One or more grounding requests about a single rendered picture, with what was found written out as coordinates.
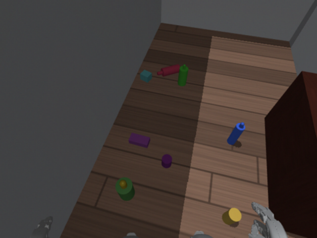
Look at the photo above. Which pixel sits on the right robot hand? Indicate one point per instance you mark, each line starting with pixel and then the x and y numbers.
pixel 271 229

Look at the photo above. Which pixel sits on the left robot hand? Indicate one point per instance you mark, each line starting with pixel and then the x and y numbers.
pixel 43 228

